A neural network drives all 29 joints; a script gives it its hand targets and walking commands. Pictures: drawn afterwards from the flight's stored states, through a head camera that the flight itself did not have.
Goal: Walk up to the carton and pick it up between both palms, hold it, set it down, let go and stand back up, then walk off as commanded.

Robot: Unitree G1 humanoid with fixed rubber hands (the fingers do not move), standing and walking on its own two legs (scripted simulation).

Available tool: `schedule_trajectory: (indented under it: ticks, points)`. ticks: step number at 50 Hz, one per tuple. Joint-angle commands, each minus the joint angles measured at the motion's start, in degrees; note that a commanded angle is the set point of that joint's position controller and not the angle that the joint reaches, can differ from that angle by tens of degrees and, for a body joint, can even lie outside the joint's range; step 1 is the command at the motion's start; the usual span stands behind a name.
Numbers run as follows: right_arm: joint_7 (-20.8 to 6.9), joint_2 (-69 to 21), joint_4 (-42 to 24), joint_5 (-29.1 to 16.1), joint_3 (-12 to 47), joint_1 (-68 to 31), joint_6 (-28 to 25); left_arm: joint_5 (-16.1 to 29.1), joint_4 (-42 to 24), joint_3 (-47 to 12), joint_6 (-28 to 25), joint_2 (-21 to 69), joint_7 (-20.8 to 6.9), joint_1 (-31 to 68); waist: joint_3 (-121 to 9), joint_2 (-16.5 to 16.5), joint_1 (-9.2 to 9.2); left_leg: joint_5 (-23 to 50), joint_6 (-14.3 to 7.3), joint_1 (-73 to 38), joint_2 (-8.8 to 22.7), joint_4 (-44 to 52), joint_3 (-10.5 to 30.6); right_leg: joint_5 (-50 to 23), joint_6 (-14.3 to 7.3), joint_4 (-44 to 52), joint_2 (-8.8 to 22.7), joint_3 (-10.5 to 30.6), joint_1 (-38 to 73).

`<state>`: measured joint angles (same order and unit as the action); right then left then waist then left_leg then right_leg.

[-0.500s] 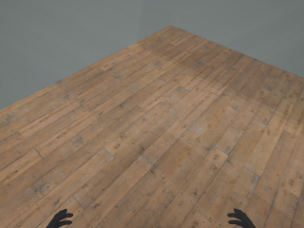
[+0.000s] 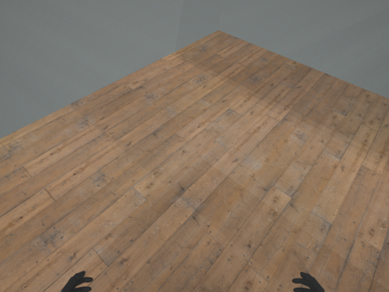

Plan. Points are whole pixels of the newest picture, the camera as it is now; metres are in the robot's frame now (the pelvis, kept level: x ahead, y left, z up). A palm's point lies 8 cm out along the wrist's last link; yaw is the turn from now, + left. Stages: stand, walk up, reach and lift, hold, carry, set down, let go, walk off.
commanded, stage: walk up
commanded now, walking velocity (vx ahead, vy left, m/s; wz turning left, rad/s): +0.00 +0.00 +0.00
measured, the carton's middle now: out of the picture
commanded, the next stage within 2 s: none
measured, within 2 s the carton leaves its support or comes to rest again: neither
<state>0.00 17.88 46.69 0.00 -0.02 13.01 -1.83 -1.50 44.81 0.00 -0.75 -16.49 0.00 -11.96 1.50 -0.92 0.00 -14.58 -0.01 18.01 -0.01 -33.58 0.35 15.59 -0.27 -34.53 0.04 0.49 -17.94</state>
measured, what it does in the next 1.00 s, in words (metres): steps to the left, turning right: left foot, then right foot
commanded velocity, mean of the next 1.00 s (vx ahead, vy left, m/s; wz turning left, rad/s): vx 0.00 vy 0.00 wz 0.00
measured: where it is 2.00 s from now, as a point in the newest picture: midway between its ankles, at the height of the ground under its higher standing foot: outside the picture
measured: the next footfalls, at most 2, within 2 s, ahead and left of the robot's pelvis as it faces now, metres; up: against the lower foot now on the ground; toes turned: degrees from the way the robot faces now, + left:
left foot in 0.48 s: +0.01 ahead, +0.23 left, +0.00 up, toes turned -13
right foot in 1.00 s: -0.16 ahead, +0.16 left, +0.00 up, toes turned -26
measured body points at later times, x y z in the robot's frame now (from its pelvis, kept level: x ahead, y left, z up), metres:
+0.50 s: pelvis -0.07 +0.14 -0.02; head -0.04 +0.14 +0.42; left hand +0.08 +0.44 -0.13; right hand +0.02 -0.19 -0.12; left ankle -0.03 +0.24 -0.73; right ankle +0.03 -0.11 -0.72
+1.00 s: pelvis -0.17 +0.27 -0.01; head -0.16 +0.26 +0.44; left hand -0.04 +0.57 -0.11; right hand -0.16 -0.06 -0.11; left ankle -0.03 +0.24 -0.72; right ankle -0.20 +0.18 -0.73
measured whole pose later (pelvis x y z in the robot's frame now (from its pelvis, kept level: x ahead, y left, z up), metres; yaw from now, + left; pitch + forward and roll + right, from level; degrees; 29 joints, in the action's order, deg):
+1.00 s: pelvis -0.17 +0.27 -0.01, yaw -26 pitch -4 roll +0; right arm -2.7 21.2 44.2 0.0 -2.6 6.1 5.7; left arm -1.4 45.4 0.5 1.5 -23.6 1.7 -27.9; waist 5.6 1.2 0.2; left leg -8.4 -6.5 21.6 -0.9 -29.0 -15.4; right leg 23.0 -5.5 -37.8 -2.4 -0.1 -14.8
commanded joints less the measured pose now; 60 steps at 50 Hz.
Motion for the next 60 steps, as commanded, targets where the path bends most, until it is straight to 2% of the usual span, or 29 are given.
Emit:
schedule_trajectory:
  ticks: [1, 4, 5, 6, 7, 9, 12, 15, 18, 21, 22, 23, 24, 25, 27, 29, 32, 34, 37, 44, 47, 48, 49, 50, 51, 52, 54, 56, 60]
  points:
    - [-0.1, 11.9, -0.8, 0.9, -3.7, -3.5, -2.0, 0.7, 0.3, 4.1, -2.7, -13.6, -0.1, 3.2, -5.7, -1.1, -0.11, 3.8, -3.0, -5.1, 5.8, 7.5, 5.5, -2.7, -2.8, 10.4, 6.1, 6.5, 3.7]
    - [-0.1, 11.9, -0.5, 0.9, -3.7, -3.5, -2.0, 0.7, 0.7, 4.0, -2.7, -13.6, -0.1, 3.2, -5.6, -1.0, -0.12, 3.8, -3.0, -5.2, 5.8, 7.7, 5.5, -2.7, -2.8, 10.7, 6.2, 6.6, 3.7]
    - [-1.5, 14.8, -5.4, 3.5, -5.0, -8.8, 1.6, 1.3, 3.9, 7.0, -2.5, -20.4, 1.9, -8.6, -1.1, 2.8, 3.36, 9.5, -1.6, 3.4, 1.1, -9.8, -1.6, -23.2, -7.3, 14.0, 13.6, 19.5, 3.4]
    - [-1.8, 12.1, -7.5, 3.0, -4.7, -8.7, 3.3, 1.2, 4.0, 8.2, -2.5, -24.0, 3.0, -12.7, -1.1, -3.7, 3.71, -14.2, -0.1, 15.3, -3.2, -21.6, -1.1, -38.6, -13.1, 14.7, 21.4, 29.5, 11.3]
    - [-1.9, 12.4, -7.9, 3.0, -4.6, -6.7, 4.7, 0.8, 2.7, 9.1, -2.6, -24.9, 3.7, -12.2, -2.6, -3.3, 2.87, -17.8, -0.4, 17.8, -0.4, -31.8, 4.5, -39.7, -16.6, 13.8, 25.0, 31.8, 11.1]
    - [-2.3, 12.7, -8.0, 2.1, -5.1, -4.9, 5.8, 1.4, -0.1, 8.9, -2.1, -22.4, 4.3, -5.6, -1.3, -1.8, -0.18, -14.0, 0.0, 17.9, 0.5, -38.8, 6.8, -35.3, -15.4, 12.7, 20.7, 25.0, 6.4]
    - [-3.0, 12.7, -8.9, 2.1, -6.0, -6.8, 6.8, 0.7, -1.8, 8.8, -1.6, -20.6, 4.4, -4.1, -0.8, -4.3, -0.03, -9.3, 0.9, 15.7, 0.7, -41.4, 5.5, -29.5, -12.6, 11.2, 15.0, 20.5, 1.6]
    - [-3.4, 12.9, -10.3, 1.7, -6.2, -9.1, 7.8, -0.1, -2.7, 8.9, -1.1, -22.4, 4.4, -4.3, 0.1, -8.4, 0.85, -9.6, 1.6, 12.8, 0.6, -35.3, 4.7, -18.1, -12.6, 12.9, 13.4, 22.2, -1.4]
    - [-3.5, 14.1, -10.1, 1.5, -6.5, -9.2, 7.6, -0.6, -2.7, 9.2, -0.9, -24.5, 4.4, -5.1, -2.3, -11.8, 1.20, -14.3, 0.8, 9.9, 1.1, -24.6, 5.5, -17.1, -12.6, 12.9, 15.1, 26.2, 1.1]
    - [-3.6, 15.2, -7.2, 1.3, -7.3, -2.5, 7.2, -0.5, -4.0, 8.7, -0.5, -25.3, 4.2, 0.9, -5.6, -13.3, -2.76, -14.1, -0.8, -1.9, 0.4, -12.6, 4.7, -16.6, -10.5, 12.2, 14.7, 26.2, -6.1]
    - [-3.7, 15.1, -5.0, 1.4, -7.6, 2.3, 7.1, -0.3, -4.5, 8.3, -0.2, -25.2, 4.1, 4.8, -6.4, -12.4, -5.92, -8.5, -1.8, -10.2, -0.1, -5.1, 2.9, -12.3, -8.5, 10.7, 12.4, 23.3, -12.8]
    - [-3.6, 16.0, -2.8, 2.1, -8.3, 5.7, 7.0, -0.4, -4.5, 7.3, 0.3, -21.9, 4.2, 6.0, -5.2, -5.1, -7.68, -5.3, -1.7, -15.0, 1.7, 2.4, 5.6, -1.2, -5.9, 2.2, 6.9, 18.0, -19.5]
    - [-3.0, 20.4, -2.7, 3.3, -9.3, 5.4, 6.9, 0.0, -3.7, 5.8, 0.8, -15.5, 4.4, 2.7, -1.7, 16.2, -6.54, -12.0, -2.1, -10.2, 11.2, 17.1, 20.5, 17.4, -3.2, -14.6, -8.2, 7.2, -24.2]
    - [-3.0, 23.4, -5.6, 2.7, -9.3, -1.3, 6.5, -0.2, -2.8, 5.8, 1.2, -16.5, 5.5, 0.8, 0.8, 16.2, -3.42, -13.3, -5.3, 2.1, 19.5, 23.1, 28.7, 18.4, -0.7, -24.0, -7.0, 6.9, -21.5]
    - [-2.8, 20.7, -7.7, 1.9, -7.9, -10.4, 5.7, -0.1, -1.3, 6.6, 1.9, -19.5, 5.2, 2.3, 7.8, 10.1, -1.59, -21.6, -2.9, 15.6, 16.2, 27.7, 26.7, 11.7, -2.3, -32.1, -4.4, 10.0, -15.2]
    - [-2.4, 17.7, -9.7, 2.4, -7.3, -13.1, 5.1, 0.5, 1.6, 7.7, 2.3, -20.4, 4.3, -6.4, 4.7, 9.1, 1.71, -13.8, -2.0, 5.3, 11.5, 22.9, 17.3, 6.8, -1.2, -33.0, -5.0, 10.0, -15.9]
    - [-2.2, 14.8, -9.8, 1.6, -6.9, -7.8, 4.9, 0.5, 2.7, 7.5, 2.2, -18.5, 3.2, -9.6, -1.8, 6.0, 0.56, -1.4, -2.3, -10.8, 9.8, 16.5, 12.1, 7.1, 0.5, -29.3, -5.4, 8.0, -15.9]
    - [-1.8, 15.4, -8.8, 1.4, -7.1, -5.0, 5.1, 0.7, 1.2, 6.6, 1.7, -16.7, 2.8, -7.5, -4.7, 7.8, -1.23, 2.8, -2.9, -16.7, 10.7, 14.6, 11.4, 8.3, 1.0, -22.5, -3.7, 5.7, -15.3]
    - [-1.7, 15.9, -9.0, 1.3, -7.3, -6.0, 5.5, 0.5, 1.0, 5.8, 1.7, -16.6, 2.5, -9.6, -4.5, 10.4, -1.66, -3.8, -3.9, -14.9, 12.5, 17.3, 11.1, 7.7, 0.9, -17.4, -2.1, 3.0, -11.3]
    - [-1.9, 15.8, -9.3, 1.7, -7.8, -9.5, 6.5, 0.3, 2.3, 5.4, 2.9, -16.8, 1.4, -20.3, -1.3, 11.2, 1.46, -16.6, -5.2, -4.1, 15.9, 23.5, 6.8, 9.8, -2.8, -7.9, 0.2, -1.8, 0.9]
    - [-1.9, 15.9, -9.5, 2.1, -8.2, -12.7, 6.9, 0.2, 2.8, 5.8, 3.2, -17.0, 0.8, -27.0, -1.9, 11.7, 4.48, -18.4, -2.0, 2.1, 14.7, 23.0, 2.5, 11.2, -6.1, -0.8, 0.7, -2.5, 9.2]
    - [-1.8, 15.5, -9.8, 2.0, -8.1, -14.7, 7.1, 0.0, 3.6, 6.3, 3.3, -17.3, 0.8, -30.5, -1.2, 8.5, 6.74, -20.4, -0.2, 6.5, 12.5, 17.0, -0.5, 9.4, -8.3, 4.6, 2.2, 0.4, 12.8]
    - [-1.8, 13.8, -9.5, 1.4, -7.6, -14.4, 7.2, -0.6, 2.7, 7.0, 3.4, -19.1, 1.0, -29.3, 1.7, -2.9, 7.33, -24.6, 0.6, 10.0, 7.2, 1.2, -3.7, 14.5, -12.0, 11.5, 7.8, 13.2, 8.4]
    - [-2.3, 12.6, -8.9, 0.7, -6.9, -9.6, 7.2, -1.6, -1.4, 7.9, 3.4, -23.2, 1.5, -20.4, 7.2, -19.4, 3.32, -17.5, 1.5, 11.6, -1.0, -20.1, -6.2, 24.5, -15.5, 24.0, 17.9, 34.4, -5.3]
    - [-2.2, 14.5, -9.6, 1.0, -7.5, -10.4, 7.8, -2.2, -6.2, 8.2, 2.4, -26.8, 2.0, -11.6, 10.4, -17.8, 0.22, -16.6, 2.7, 10.2, -2.9, -38.7, 6.3, 32.8, -18.7, 30.8, 21.9, 44.3, -21.5]
    - [-2.4, 17.3, -8.8, 0.4, -8.6, -8.7, 8.3, -2.4, -9.2, 8.2, 1.8, -27.2, 2.8, -3.7, 12.3, -15.3, -3.22, -11.4, 3.5, 4.5, -1.6, -50.8, 8.9, 33.2, -17.9, 34.1, 21.1, 41.7, -32.4]
    - [-3.2, 16.0, -6.3, -0.5, -7.9, -3.2, 8.2, -1.4, -11.0, 6.4, 0.9, -21.4, 3.1, 4.3, 10.2, -7.1, -7.36, -2.9, 3.1, 2.2, -1.1, -48.7, 7.6, 11.1, -11.0, 25.1, 10.5, 25.5, -27.3]
    - [-3.3, 13.8, -5.7, -0.5, -7.1, -6.1, 7.8, -1.0, -9.2, 5.4, 1.0, -17.9, 2.1, -0.9, 6.8, -6.8, -3.42, -4.8, 2.2, 3.0, -2.3, -38.1, 2.2, -2.9, -8.0, 19.9, 3.9, 20.0, -15.0]
    - [-1.5, 12.4, -7.5, -1.9, -6.1, -11.0, 7.7, -1.0, -6.4, 6.3, 2.6, -20.0, 1.1, -11.3, -2.3, -12.2, 3.81, -15.1, 1.2, 6.5, -4.1, -12.7, 1.6, -10.9, -9.1, 16.3, 5.3, 28.5, 11.3]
